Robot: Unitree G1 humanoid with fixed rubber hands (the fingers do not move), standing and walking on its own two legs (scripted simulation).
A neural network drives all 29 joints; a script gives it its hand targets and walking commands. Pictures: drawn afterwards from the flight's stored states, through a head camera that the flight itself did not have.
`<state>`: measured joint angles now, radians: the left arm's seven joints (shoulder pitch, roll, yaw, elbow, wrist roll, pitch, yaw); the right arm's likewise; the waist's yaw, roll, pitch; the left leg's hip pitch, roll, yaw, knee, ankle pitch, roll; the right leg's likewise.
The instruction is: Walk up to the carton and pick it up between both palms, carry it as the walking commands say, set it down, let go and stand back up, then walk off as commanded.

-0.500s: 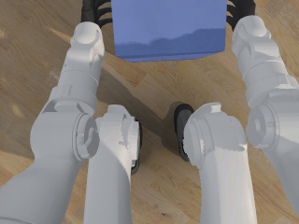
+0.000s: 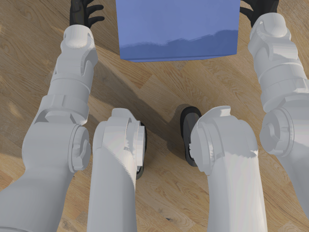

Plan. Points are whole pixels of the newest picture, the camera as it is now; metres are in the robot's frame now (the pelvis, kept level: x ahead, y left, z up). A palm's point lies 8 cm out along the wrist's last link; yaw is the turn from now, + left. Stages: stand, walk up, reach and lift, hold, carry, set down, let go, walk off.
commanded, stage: set down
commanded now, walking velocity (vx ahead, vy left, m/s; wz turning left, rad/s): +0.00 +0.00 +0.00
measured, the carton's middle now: (172, 14) +0.53 -0.03 -0.25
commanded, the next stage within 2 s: let go in 1.24 s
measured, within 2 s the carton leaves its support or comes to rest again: neither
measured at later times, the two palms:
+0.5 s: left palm out of the picture +0.52 +0.17 -0.04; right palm out of the picture +0.53 -0.23 -0.05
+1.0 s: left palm out of the picture +0.52 +0.17 +0.12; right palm out of the picture +0.51 -0.24 +0.10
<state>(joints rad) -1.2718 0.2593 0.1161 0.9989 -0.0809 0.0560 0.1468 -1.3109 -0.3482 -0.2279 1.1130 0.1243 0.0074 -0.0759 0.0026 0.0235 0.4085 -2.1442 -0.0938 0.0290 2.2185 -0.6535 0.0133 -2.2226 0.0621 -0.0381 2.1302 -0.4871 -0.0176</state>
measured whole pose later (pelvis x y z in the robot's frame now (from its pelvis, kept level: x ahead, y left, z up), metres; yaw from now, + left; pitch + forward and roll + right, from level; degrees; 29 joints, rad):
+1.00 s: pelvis +0.06 -0.01 +0.21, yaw +3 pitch +45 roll +5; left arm -0.81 0.22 0.15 0.61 -0.15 0.20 0.03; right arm -0.83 -0.31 -0.23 0.68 0.15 0.20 -0.01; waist 0.00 0.02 -0.12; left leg -1.67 -0.10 0.00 1.40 -0.52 0.00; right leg -1.76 0.06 0.05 1.40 -0.42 -0.03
